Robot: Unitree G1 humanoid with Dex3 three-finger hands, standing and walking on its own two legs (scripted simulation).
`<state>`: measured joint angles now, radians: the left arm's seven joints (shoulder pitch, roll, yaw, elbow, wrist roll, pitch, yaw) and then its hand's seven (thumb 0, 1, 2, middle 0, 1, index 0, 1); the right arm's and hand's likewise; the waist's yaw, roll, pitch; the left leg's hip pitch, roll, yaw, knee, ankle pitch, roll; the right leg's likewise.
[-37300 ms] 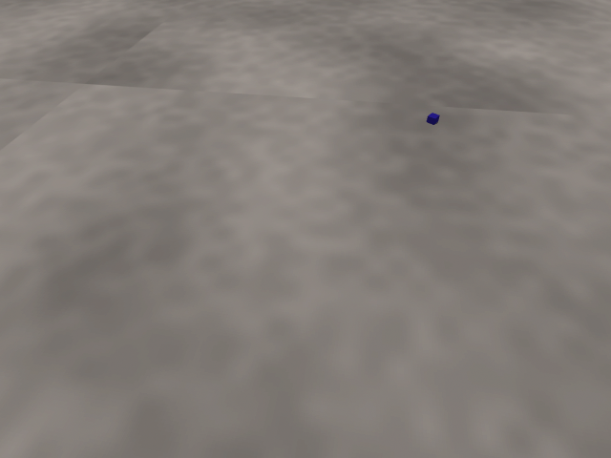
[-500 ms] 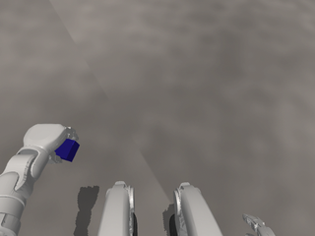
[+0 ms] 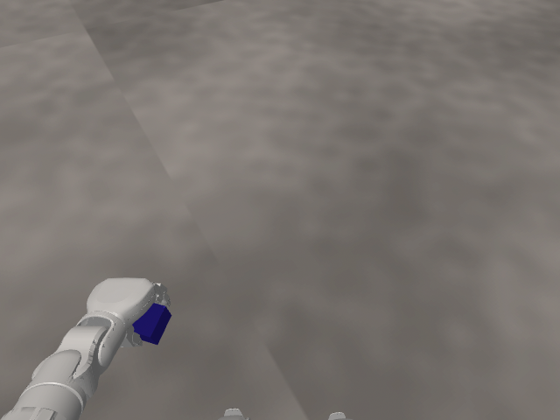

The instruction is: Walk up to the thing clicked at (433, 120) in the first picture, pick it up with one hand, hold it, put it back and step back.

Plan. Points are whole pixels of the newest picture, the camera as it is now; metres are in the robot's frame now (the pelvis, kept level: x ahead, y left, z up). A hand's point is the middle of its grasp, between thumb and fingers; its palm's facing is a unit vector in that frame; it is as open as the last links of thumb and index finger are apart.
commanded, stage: lift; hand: left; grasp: from above
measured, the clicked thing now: (146, 321) +0.34 +0.23 -0.11
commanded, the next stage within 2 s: hold in 0.26 s
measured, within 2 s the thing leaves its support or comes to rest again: neither
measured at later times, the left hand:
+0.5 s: hand (134, 291) +0.35 +0.22 +0.00, palm faces -0.47 -0.01 -0.88, open 7.7 cm
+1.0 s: hand (132, 273) +0.35 +0.21 +0.04, palm faces -0.48 +0.00 -0.88, open 7.7 cm
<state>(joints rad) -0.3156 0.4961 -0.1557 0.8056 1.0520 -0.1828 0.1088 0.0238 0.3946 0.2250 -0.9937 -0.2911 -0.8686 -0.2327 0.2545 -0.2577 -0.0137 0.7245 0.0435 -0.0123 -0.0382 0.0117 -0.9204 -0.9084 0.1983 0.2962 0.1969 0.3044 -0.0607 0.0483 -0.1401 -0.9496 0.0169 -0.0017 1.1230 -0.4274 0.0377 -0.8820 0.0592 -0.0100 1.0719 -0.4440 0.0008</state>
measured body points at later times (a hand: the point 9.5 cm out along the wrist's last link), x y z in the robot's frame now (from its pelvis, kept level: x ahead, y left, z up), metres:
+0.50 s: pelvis +0.04 +0.00 +0.06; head +0.08 -0.01 +0.50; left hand +0.37 +0.22 +0.05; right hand +0.14 -0.27 -0.07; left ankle +0.07 +0.09 -0.65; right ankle +0.05 -0.12 -0.65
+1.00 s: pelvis +0.05 -0.01 +0.07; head +0.07 -0.02 +0.52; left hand +0.38 +0.21 +0.09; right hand +0.18 -0.27 -0.04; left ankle +0.07 +0.09 -0.65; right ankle +0.05 -0.12 -0.65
